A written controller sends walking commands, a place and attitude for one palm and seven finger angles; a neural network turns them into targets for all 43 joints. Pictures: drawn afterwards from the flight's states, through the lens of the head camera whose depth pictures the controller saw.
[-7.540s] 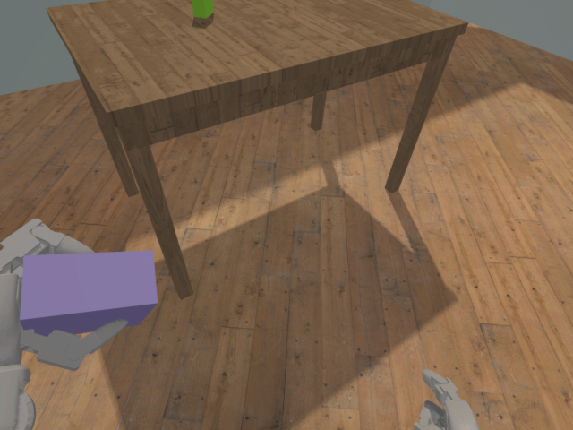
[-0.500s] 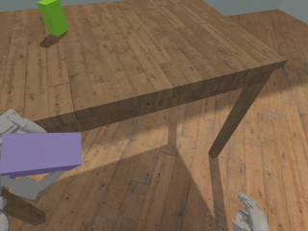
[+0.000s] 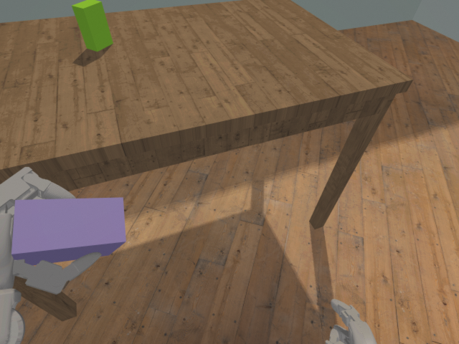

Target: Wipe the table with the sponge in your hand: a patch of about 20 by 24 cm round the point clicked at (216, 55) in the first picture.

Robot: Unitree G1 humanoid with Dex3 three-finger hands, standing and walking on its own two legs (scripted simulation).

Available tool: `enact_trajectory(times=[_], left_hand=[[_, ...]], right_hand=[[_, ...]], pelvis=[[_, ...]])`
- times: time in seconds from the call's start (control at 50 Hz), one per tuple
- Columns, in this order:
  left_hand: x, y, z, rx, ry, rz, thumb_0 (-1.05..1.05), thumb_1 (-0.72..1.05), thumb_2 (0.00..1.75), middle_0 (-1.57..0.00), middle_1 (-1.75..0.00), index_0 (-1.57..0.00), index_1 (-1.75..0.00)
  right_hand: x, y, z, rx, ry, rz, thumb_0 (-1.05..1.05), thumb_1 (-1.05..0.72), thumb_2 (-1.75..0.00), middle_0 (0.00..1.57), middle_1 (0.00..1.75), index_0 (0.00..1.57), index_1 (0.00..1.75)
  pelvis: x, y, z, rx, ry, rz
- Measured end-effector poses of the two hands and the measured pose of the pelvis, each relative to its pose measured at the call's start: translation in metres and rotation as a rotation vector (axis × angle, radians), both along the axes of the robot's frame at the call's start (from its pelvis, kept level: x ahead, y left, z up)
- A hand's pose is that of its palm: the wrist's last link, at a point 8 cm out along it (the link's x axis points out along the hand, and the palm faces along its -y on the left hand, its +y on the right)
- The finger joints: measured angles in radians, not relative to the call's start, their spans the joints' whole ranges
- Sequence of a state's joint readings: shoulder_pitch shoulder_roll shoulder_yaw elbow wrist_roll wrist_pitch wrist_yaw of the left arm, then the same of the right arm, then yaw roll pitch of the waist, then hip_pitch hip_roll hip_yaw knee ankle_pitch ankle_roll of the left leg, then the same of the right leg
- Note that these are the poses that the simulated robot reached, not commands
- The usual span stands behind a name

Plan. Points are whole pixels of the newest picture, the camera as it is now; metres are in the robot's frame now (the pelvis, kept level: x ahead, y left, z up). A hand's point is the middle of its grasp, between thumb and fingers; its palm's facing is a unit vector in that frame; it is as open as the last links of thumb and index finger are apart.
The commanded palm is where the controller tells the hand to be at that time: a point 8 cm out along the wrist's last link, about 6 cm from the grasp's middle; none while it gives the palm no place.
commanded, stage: come to a stop and stand still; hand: left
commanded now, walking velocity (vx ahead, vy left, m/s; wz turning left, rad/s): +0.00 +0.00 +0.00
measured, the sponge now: (85, 231) +0.23 +0.20 +0.15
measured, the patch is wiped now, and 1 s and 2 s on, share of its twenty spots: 0.00 0.00 0.00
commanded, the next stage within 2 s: look again from close up in 0.72 s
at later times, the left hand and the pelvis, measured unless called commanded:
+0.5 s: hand (18, 264) +0.18 +0.26 +0.16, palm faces +0.40 -0.82 -0.41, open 10.0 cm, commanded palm +0.12 +0.30 +0.18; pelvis -0.03 +0.01 +0.00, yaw +2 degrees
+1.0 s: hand out of the picture +0.22 +0.30 +0.19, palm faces +0.48 -0.79 -0.38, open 10.0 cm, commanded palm +0.14 +0.30 +0.18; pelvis -0.02 +0.02 +0.00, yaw +0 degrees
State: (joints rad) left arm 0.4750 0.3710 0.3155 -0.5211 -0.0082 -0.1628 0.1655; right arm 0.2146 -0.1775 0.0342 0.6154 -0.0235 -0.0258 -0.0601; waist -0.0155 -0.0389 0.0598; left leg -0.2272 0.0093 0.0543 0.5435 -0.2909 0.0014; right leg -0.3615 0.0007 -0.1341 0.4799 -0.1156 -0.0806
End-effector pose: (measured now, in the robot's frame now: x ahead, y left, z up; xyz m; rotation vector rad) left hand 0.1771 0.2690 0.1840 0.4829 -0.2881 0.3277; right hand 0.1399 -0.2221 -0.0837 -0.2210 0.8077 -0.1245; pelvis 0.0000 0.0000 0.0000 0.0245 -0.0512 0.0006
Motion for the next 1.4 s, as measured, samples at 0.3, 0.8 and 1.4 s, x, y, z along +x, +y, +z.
enact_trajectory(times=[0.3,0.8,1.4], left_hand=[[-0.038,0.014,-0.013,-0.026,0.047,0.13,-0.01,-0.5,1.02,-0.74,-1.37,-0.75,-1.36],[-0.035,0.027,-0.02,-0.06,0.049,0.104,-0.01,-0.5,1.02,-0.74,-1.37,-0.76,-1.36],[0.033,0.065,-0.001,-0.064,-0.108,0.022,-0.01,-0.49,1.02,-0.74,-1.37,-0.76,-1.36]], right_hand=[[-0.012,-0.009,-0.008,-0.001,-0.004,0.025,0.02,-0.9,-0.9,0.2,0.3,0.2,0.3],[-0.006,0.025,0.0,0.019,-0.028,0.069,0.02,-0.9,-0.9,0.21,0.3,0.2,0.3],[0.067,0.052,0.03,-0.021,-0.176,0.121,0.02,-0.9,-0.9,0.21,0.3,0.2,0.3]], pelvis=[[-0.02,-0.004,-0.002,-0.018,-0.002,0.038],[-0.023,0.012,0.001,-0.03,0.016,0.033],[0.034,0.048,-0.001,-0.051,0.026,0.015]])
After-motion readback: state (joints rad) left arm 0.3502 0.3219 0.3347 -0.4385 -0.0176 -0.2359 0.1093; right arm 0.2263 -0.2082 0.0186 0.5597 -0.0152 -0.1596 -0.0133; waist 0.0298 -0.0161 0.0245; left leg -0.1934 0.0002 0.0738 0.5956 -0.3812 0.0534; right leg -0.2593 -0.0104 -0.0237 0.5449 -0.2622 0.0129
